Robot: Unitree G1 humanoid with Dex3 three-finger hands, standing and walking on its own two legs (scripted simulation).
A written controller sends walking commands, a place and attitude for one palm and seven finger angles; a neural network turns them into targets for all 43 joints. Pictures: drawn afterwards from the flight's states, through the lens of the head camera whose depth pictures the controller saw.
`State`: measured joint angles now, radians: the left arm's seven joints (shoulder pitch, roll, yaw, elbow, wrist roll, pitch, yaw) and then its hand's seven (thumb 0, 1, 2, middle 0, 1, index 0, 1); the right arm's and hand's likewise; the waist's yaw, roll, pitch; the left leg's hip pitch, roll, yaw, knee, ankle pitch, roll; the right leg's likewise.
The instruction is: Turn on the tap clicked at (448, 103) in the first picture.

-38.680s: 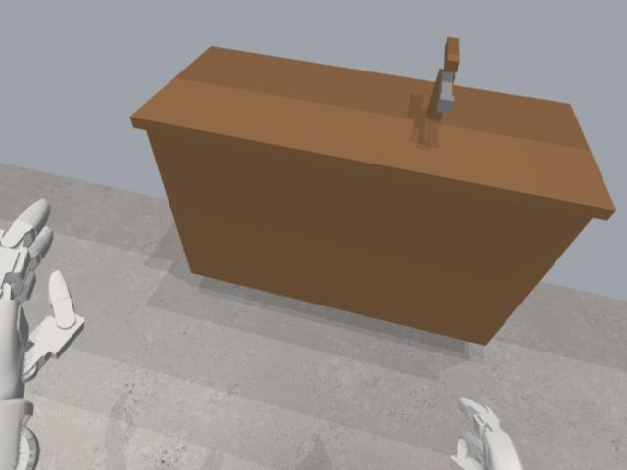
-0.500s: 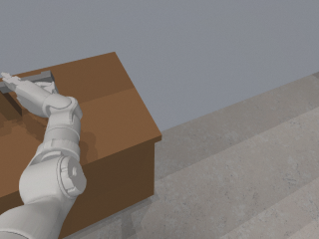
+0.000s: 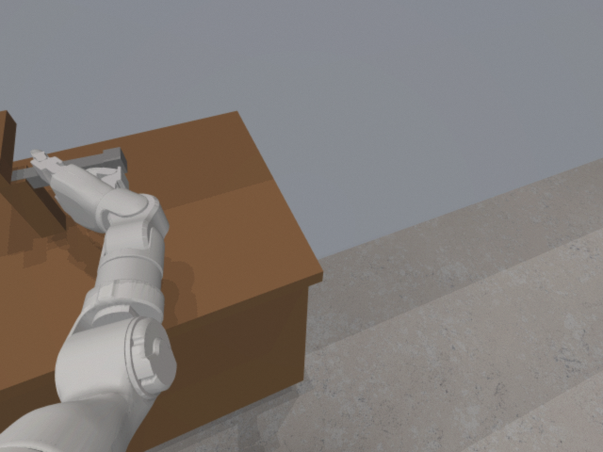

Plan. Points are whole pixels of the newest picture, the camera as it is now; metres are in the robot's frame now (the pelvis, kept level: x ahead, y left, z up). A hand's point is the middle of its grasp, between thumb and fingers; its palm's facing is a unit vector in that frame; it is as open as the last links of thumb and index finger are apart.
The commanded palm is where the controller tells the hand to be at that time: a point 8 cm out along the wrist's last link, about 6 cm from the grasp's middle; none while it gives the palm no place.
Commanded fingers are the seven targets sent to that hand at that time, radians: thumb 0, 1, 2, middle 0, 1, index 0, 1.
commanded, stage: lift the hand up off the lever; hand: left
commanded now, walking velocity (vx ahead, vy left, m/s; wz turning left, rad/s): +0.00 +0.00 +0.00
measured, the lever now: (115, 161) +0.52 +0.27 +0.10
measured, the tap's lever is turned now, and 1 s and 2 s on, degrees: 86 86 86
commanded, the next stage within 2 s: draw the hand back beside the body in 1.22 s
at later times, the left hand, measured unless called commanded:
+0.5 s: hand (116, 171) +0.44 +0.22 +0.15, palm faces +0.83 -0.56 -0.09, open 7.8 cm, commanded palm +0.39 +0.24 +0.16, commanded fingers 0.00 0.90 0.90 -0.15 -0.15 -0.15 -0.15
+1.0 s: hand (110, 160) +0.44 +0.22 +0.17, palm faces +0.83 -0.54 -0.09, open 7.8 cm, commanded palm +0.38 +0.24 +0.18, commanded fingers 0.00 0.90 0.90 -0.15 -0.15 -0.15 -0.15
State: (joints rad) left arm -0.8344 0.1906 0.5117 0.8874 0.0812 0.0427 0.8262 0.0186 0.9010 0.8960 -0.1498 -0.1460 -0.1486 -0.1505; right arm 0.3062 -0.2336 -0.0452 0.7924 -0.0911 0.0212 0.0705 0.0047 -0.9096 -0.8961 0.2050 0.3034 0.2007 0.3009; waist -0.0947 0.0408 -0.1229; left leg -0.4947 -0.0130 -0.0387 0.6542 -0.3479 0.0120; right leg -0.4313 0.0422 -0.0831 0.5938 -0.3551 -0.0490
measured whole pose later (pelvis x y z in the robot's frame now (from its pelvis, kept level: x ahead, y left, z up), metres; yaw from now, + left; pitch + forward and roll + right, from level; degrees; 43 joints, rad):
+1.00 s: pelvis -0.02 -0.01 +0.01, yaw +0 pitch +6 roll +0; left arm -0.85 0.18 0.46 0.78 0.06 0.21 0.82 0.02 0.90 0.90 -0.15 -0.15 -0.15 -0.15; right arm 0.26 -0.24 -0.04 0.82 -0.06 -0.02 0.02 0.01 -0.91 -0.90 0.21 0.30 0.20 0.30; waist -0.06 0.04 -0.09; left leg -0.37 -0.01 -0.04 0.54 -0.27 0.00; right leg -0.33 0.05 -0.08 0.51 -0.30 -0.07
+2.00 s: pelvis -0.02 +0.01 +0.02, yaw -3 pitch -3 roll +0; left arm -0.06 0.30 0.18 0.05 -0.10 -0.07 0.10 0.02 0.90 0.90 -0.18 -0.22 -0.18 -0.23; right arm 0.14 -0.22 0.01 0.64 0.02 -0.01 -0.03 0.01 -0.91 -0.90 0.21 0.30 0.20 0.30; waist 0.02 0.05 0.02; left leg -0.11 -0.02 0.02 0.38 -0.22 0.03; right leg -0.08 0.03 -0.02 0.36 -0.23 -0.04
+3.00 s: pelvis -0.02 +0.00 +0.02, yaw -2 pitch -4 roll -1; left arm 0.43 0.35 0.30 -0.38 -0.09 -0.13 0.10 0.02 0.89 0.90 -0.21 -0.30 -0.21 -0.30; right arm 0.19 -0.23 -0.01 0.63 0.01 -0.04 -0.05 0.01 -0.91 -0.90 0.21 0.30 0.20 0.30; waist 0.04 0.07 0.01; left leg -0.14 0.00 0.00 0.45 -0.25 0.02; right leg -0.08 0.05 -0.04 0.39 -0.24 -0.05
